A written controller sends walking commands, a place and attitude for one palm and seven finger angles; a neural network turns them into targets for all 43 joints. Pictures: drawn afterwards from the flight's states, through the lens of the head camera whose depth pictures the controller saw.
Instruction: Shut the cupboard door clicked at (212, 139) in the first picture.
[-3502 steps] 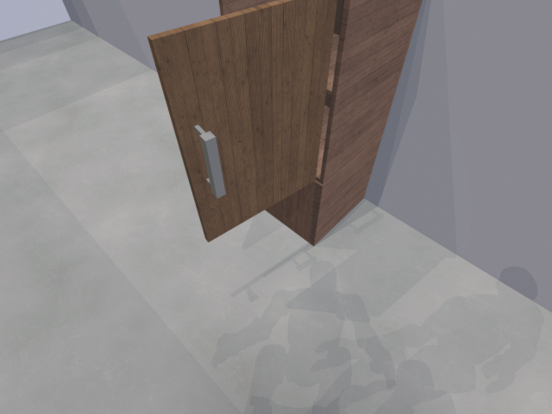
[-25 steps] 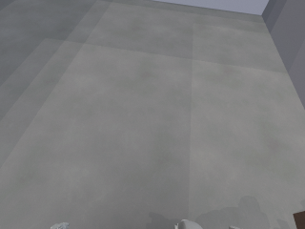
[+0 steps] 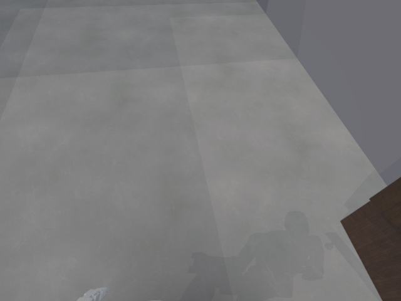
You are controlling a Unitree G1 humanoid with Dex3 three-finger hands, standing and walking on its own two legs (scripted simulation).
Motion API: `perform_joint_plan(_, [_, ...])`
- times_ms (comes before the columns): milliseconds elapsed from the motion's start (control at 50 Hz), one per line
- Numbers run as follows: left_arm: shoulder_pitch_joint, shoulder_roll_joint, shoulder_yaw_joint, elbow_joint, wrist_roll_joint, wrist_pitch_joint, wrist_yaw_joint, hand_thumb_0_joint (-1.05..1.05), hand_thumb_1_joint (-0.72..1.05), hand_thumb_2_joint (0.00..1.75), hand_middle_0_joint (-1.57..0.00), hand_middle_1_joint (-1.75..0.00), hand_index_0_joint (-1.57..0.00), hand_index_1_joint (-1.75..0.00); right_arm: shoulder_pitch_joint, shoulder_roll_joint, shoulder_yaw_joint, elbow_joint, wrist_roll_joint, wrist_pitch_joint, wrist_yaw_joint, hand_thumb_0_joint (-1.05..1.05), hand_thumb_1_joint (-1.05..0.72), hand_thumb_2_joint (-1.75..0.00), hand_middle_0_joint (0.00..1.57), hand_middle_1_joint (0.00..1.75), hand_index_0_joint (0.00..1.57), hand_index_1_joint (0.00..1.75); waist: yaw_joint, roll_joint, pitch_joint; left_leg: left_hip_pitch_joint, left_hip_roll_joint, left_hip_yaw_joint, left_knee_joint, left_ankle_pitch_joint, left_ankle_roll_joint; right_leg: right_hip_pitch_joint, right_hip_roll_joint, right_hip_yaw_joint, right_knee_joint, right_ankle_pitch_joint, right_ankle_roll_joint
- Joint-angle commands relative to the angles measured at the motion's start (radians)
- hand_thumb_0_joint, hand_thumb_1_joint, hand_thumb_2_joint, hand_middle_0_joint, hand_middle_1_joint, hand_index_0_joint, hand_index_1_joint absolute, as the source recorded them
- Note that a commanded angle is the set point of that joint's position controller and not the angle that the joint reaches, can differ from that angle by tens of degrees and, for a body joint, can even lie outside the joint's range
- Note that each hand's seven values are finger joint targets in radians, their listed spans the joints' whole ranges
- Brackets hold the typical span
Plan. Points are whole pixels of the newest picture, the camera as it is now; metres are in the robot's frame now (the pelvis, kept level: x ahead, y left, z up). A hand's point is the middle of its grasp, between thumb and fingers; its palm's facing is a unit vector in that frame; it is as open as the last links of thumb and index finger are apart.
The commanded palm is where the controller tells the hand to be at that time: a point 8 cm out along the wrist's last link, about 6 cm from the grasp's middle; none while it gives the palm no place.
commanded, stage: turn to face it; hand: left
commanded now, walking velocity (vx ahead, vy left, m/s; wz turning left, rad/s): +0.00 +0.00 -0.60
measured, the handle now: out of the picture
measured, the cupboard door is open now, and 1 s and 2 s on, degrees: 17 17 17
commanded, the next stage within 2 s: take the last steps up to it in 1.66 s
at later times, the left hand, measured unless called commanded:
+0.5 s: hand (142, 284) +0.17 +0.13 -0.15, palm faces -0.30 -0.92 -0.26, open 7.4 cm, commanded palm none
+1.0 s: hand (161, 246) +0.25 +0.11 -0.15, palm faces -0.55 -0.81 -0.20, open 7.4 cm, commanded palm none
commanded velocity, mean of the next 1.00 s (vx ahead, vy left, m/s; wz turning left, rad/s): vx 0.00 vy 0.00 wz -0.60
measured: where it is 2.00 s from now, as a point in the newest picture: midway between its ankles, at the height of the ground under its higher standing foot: outside the picture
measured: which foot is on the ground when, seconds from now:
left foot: down 0.00-0.36, up 0.38-0.70, down 0.72-1.00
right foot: down 0.00-0.00, up 0.02-0.34, down 0.36-0.72, up 0.74-1.00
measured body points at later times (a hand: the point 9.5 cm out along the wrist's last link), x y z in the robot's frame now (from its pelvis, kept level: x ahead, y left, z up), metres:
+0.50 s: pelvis +0.01 -0.03 +0.00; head +0.06 -0.06 +0.45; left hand +0.18 +0.18 -0.13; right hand -0.01 -0.31 -0.15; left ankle +0.02 +0.11 -0.66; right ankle -0.03 -0.13 -0.73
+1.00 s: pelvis +0.04 -0.01 +0.02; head +0.10 -0.02 +0.46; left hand +0.28 +0.15 -0.13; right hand -0.05 -0.26 -0.12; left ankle +0.10 +0.08 -0.73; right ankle -0.06 -0.12 -0.66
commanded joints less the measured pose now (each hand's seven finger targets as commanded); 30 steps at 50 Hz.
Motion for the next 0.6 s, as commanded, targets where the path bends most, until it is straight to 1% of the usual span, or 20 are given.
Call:
perform_joint_plan(0, [-0.062, 0.135, 0.043, -0.115, 0.006, -0.019, -0.001, 0.0, 0.9, 0.9, -0.2, -0.3, -0.2, -0.3, 0.134, -0.256, -0.05, -0.051, -0.029, -0.036, -0.027, 0.0, -0.9, -0.9, 0.2, 0.3, 0.2, 0.3, -0.053, 0.281, -0.124, 0.217, 0.44, -0.39, -0.311, 0.3, 0.221, -0.238, -0.031, -0.051, 0.474, -0.327, 0.018])
perform_joint_plan(40, [-0.046, 0.131, 0.054, -0.092, 0.005, -0.018, -0.014, 0.0, 0.9, 0.9, -0.2, -0.3, -0.2, -0.3, 0.05, -0.203, -0.037, -0.074, -0.027, -0.04, -0.029, 0.0, -0.9, -0.9, 0.2, 0.3, 0.2, 0.3, -0.004, 0.21, -0.113, 0.198, 0.365, -0.228, -0.253, 0.471, 0.213, -0.244, -0.075, -0.075, 0.597, -0.253, 0.034])
perform_joint_plan(60, [-0.048, 0.117, 0.051, -0.083, 0.002, -0.014, -0.019, 0.0, 0.9, 0.9, -0.2, -0.3, -0.2, -0.3, 0.031, -0.188, -0.035, -0.078, -0.029, -0.038, -0.029, 0.0, -0.9, -0.9, 0.2, 0.3, 0.2, 0.3, 0.0, 0.191, -0.1, 0.208, 0.327, -0.139, -0.236, 0.514, 0.2, -0.239, -0.083, -0.09, 0.592, -0.224, 0.044])
perform_joint_plan(80, [-0.054, 0.105, 0.048, -0.083, 0.001, -0.01, -0.023, 0.0, 0.9, 0.9, -0.2, -0.3, -0.2, -0.3, 0.038, -0.18, -0.033, -0.074, -0.029, -0.037, -0.03, 0.0, -0.9, -0.9, 0.2, 0.3, 0.2, 0.3, -0.005, 0.181, -0.1, 0.225, 0.304, -0.087, -0.222, 0.545, 0.19, -0.229, -0.086, -0.108, 0.563, -0.205, 0.048])
perform_joint_plan(120, [-0.066, 0.089, 0.043, -0.088, 0.0, -0.006, -0.027, 0.0, 0.9, 0.9, -0.2, -0.3, -0.2, -0.3, 0.064, -0.181, -0.039, -0.055, -0.026, -0.034, -0.028, 0.0, -0.9, -0.9, 0.2, 0.3, 0.2, 0.3, -0.016, 0.201, -0.123, 0.276, 0.298, -0.032, -0.203, 0.566, 0.189, -0.208, -0.091, -0.139, 0.471, -0.189, 0.051])
perform_joint_plan(160, [-0.094, 0.077, 0.038, -0.095, 0.001, -0.006, -0.03, 0.0, 0.9, 0.9, -0.2, -0.3, -0.2, -0.3, 0.083, -0.188, -0.045, -0.041, -0.027, -0.031, -0.024, 0.0, -0.9, -0.9, 0.2, 0.3, 0.2, 0.3, -0.033, 0.213, -0.109, 0.261, 0.301, 0.008, -0.196, 0.557, 0.183, -0.158, -0.088, -0.169, 0.37, -0.181, 0.045])
perform_joint_plan(240, [-0.086, 0.08, 0.033, -0.095, 0.003, -0.015, -0.029, 0.0, 0.9, 0.9, -0.2, -0.3, -0.2, -0.3, 0.076, -0.21, -0.06, -0.029, -0.025, -0.023, -0.012, 0.0, -0.9, -0.9, 0.2, 0.3, 0.2, 0.3, -0.036, 0.257, -0.112, 0.248, 0.318, 0.052, -0.147, 0.526, 0.169, -0.061, -0.065, -0.221, 0.184, -0.155, 0.025])
perform_joint_plan(260, [-0.073, 0.08, 0.033, -0.092, 0.003, -0.018, -0.028, 0.0, 0.9, 0.9, -0.2, -0.3, -0.2, -0.3, 0.069, -0.215, -0.063, -0.028, -0.025, -0.021, -0.011, 0.0, -0.9, -0.9, 0.2, 0.3, 0.2, 0.3, -0.029, 0.257, -0.121, 0.239, 0.316, 0.067, -0.121, 0.514, 0.154, -0.02, -0.06, -0.228, 0.113, -0.118, 0.018])
perform_joint_plan(280, [-0.042, 0.092, 0.035, -0.083, 0.003, -0.022, -0.027, 0.0, 0.9, 0.9, -0.2, -0.3, -0.2, -0.3, 0.055, -0.219, -0.066, -0.029, -0.021, -0.019, -0.008, 0.0, -0.9, -0.9, 0.2, 0.3, 0.2, 0.3, -0.01, 0.243, -0.123, 0.204, 0.306, 0.089, -0.079, 0.472, 0.128, 0.052, -0.053, -0.238, 0.023, -0.036, 0.01])
perform_joint_plan(300, [0.028, 0.116, 0.044, -0.063, 0.005, -0.028, -0.023, 0.0, 0.9, 0.9, -0.2, -0.3, -0.2, -0.3, 0.033, -0.219, -0.068, -0.035, -0.016, -0.018, -0.006, 0.0, -0.9, -0.9, 0.2, 0.3, 0.2, 0.3, 0.03, 0.186, -0.141, 0.134, 0.283, 0.118, 0.017, 0.391, 0.089, 0.178, -0.061, -0.222, -0.109, 0.084, -0.005])
perform_joint_plan(320, [0.1, 0.197, 0.057, -0.04, 0.012, -0.04, -0.013, 0.0, 0.9, 0.9, -0.2, -0.3, -0.2, -0.3, 0.03, -0.176, -0.062, -0.051, -0.005, -0.017, 0.001, 0.0, -0.9, -0.9, 0.2, 0.3, 0.2, 0.3, 0.062, -0.008, -0.18, -0.014, 0.207, 0.172, 0.19, 0.203, 0.029, 0.348, -0.199, -0.056, -0.198, 0.259, -0.057])
perform_joint_plan(340, [0.146, 0.296, 0.076, -0.024, 0.014, -0.051, 0.003, 0.0, 0.9, 0.9, -0.2, -0.3, -0.2, -0.3, -0.017, -0.093, -0.037, -0.104, -0.006, -0.014, 0.006, 0.0, -0.9, -0.9, 0.2, 0.3, 0.2, 0.3, 0.089, -0.28, -0.147, -0.286, 0.053, 0.168, 0.428, -0.322, -0.021, 0.419, -0.431, 0.26, -0.225, 0.606, -0.167])
perform_joint_plan(360, [0.184, 0.307, 0.075, -0.019, 0.0, -0.045, 0.016, 0.0, 0.9, 0.9, -0.2, -0.3, -0.2, -0.3, -0.066, -0.119, -0.032, -0.12, -0.006, 0.002, -0.008, 0.0, -0.9, -0.9, 0.2, 0.3, 0.2, 0.3, 0.108, -0.194, -0.136, -0.306, 0.06, 0.016, 0.55, -0.338, -0.016, 0.338, -0.467, 0.274, -0.221, 0.655, -0.236])
perform_joint_plan(380, [0.125, 0.281, 0.077, -0.027, 0.004, -0.046, 0.027, 0.0, 0.9, 0.9, -0.2, -0.3, -0.2, -0.3, -0.072, -0.111, -0.035, -0.11, -0.004, 0.004, -0.016, 0.0, -0.9, -0.9, 0.2, 0.3, 0.2, 0.3, 0.074, -0.269, -0.122, -0.355, 0.065, -0.028, 0.613, -0.294, -0.018, 0.317, -0.419, 0.296, -0.236, 0.566, -0.239])
perform_joint_plan(400, [0.069, 0.24, 0.065, -0.042, 0.001, -0.045, 0.03, 0.0, 0.9, 0.9, -0.2, -0.3, -0.2, -0.3, -0.071, -0.135, -0.038, -0.097, -0.007, 0.002, -0.017, 0.0, -0.9, -0.9, 0.2, 0.3, 0.2, 0.3, 0.056, -0.249, -0.101, -0.356, 0.077, -0.053, 0.627, -0.225, -0.02, 0.29, -0.383, 0.252, -0.236, 0.5, -0.23])
perform_joint_plan(420, [0.014, 0.208, 0.055, -0.061, 0.001, -0.043, 0.03, 0.0, 0.9, 0.9, -0.2, -0.3, -0.2, -0.3, -0.048, -0.135, -0.039, -0.077, -0.008, 0.002, -0.011, 0.0, -0.9, -0.9, 0.2, 0.3, 0.2, 0.3, 0.021, -0.175, -0.109, -0.318, 0.084, -0.048, 0.609, -0.151, -0.028, 0.268, -0.335, 0.162, -0.22, 0.478, -0.209])
perform_joint_plan(440, [-0.016, 0.198, 0.053, -0.068, 0.003, -0.044, 0.031, 0.0, 0.9, 0.9, -0.2, -0.3, -0.2, -0.3, -0.025, -0.126, -0.035, -0.062, -0.009, 0.0, -0.005, 0.0, -0.9, -0.9, 0.2, 0.3, 0.2, 0.3, 0.005, -0.132, -0.138, -0.264, 0.08, -0.03, 0.564, -0.12, -0.033, 0.251, -0.306, 0.116, -0.201, 0.485, -0.195])
perform_joint_plan(480, [-0.006, 0.202, 0.05, -0.069, 0.006, -0.049, 0.027, 0.0, 0.9, 0.9, -0.2, -0.3, -0.2, -0.3, -0.018, -0.109, -0.032, -0.059, -0.01, 0.004, -0.001, 0.0, -0.9, -0.9, 0.2, 0.3, 0.2, 0.3, 0.004, -0.107, -0.141, -0.21, 0.053, -0.007, 0.478, -0.094, -0.037, 0.212, -0.283, 0.098, -0.2, 0.487, -0.189])
perform_joint_plan(540, [0.021, 0.213, 0.054, -0.056, 0.01, -0.048, 0.025, 0.0, 0.9, 0.9, -0.2, -0.3, -0.2, -0.3, -0.037, -0.103, -0.032, -0.071, -0.006, 0.001, -0.001, 0.0, -0.9, -0.9, 0.2, 0.3, 0.2, 0.3, 0.018, -0.092, -0.133, -0.193, 0.028, -0.001, 0.367, -0.098, -0.035, 0.226, -0.286, 0.15, -0.203, 0.454, -0.201])
perform_joint_plan(580, [0.025, 0.221, 0.06, -0.053, 0.011, -0.045, 0.025, 0.0, 0.9, 0.9, -0.2, -0.3, -0.2, -0.3, -0.046, -0.099, -0.028, -0.08, -0.003, -0.006, -0.004, 0.0, -0.9, -0.9, 0.2, 0.3, 0.2, 0.3, 0.023, -0.116, -0.139, -0.16, 0.015, 0.001, 0.257, -0.109, -0.032, 0.226, -0.282, 0.184, -0.178, 0.489, -0.206])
